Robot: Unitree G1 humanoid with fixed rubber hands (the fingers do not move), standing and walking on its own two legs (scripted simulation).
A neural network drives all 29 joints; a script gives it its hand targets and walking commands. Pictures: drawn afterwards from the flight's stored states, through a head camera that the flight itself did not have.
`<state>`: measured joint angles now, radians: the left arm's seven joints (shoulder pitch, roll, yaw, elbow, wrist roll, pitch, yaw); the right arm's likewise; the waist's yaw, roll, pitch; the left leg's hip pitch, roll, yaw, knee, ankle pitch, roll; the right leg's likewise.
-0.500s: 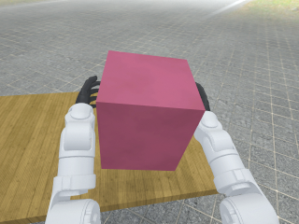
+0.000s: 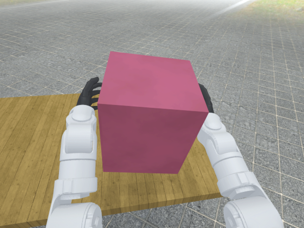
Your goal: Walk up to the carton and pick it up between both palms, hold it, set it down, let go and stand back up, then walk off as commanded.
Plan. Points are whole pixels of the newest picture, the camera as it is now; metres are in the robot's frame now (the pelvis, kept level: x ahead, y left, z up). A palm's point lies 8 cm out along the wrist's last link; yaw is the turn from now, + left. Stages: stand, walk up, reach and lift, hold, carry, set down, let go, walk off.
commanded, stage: hold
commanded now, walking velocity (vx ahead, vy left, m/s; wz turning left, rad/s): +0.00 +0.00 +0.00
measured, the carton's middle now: (146, 116) +0.38 +0.02 +0.15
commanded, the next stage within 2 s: set down in 0.02 s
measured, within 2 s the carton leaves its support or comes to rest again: neither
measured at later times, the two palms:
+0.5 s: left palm (88, 113) +0.38 +0.17 +0.17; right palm (205, 104) +0.38 -0.13 +0.19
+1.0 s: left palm (94, 113) +0.42 +0.17 +0.13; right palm (197, 122) +0.40 -0.13 +0.11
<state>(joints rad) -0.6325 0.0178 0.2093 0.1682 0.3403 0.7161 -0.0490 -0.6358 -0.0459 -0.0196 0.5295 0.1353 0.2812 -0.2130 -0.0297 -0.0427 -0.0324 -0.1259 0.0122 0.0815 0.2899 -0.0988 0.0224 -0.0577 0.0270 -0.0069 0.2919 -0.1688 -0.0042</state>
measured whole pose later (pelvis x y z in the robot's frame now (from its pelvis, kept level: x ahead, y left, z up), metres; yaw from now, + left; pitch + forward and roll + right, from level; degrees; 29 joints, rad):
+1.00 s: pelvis +0.03 +0.00 +0.00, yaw +0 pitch -2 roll +0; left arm -0.60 0.02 0.27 0.36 0.30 0.37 -0.09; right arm -0.53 0.04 -0.08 0.62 -0.03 -0.06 -0.24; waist -0.03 -0.07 0.04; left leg -0.10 0.00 0.08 0.26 -0.13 0.02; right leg -0.04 0.01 -0.01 0.27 -0.20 0.00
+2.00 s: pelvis +0.05 +0.01 +0.00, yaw +0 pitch +0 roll +0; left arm -0.64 0.02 0.33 0.80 0.30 0.05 -0.05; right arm -0.58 0.11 -0.33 0.77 -0.19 -0.15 -0.15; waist -0.03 -0.07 0.04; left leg -0.11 -0.01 0.08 0.28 -0.16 0.03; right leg -0.03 0.00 -0.01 0.26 -0.21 0.00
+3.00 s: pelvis +0.05 +0.01 +0.00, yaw +0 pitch +4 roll +0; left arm -0.65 0.02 0.40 0.99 0.32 -0.15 -0.05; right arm -0.57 0.15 -0.47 0.87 -0.31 -0.26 -0.12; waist -0.03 -0.07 0.03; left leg -0.20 -0.01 0.08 0.30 -0.17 0.03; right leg -0.10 0.00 -0.01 0.26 -0.21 0.00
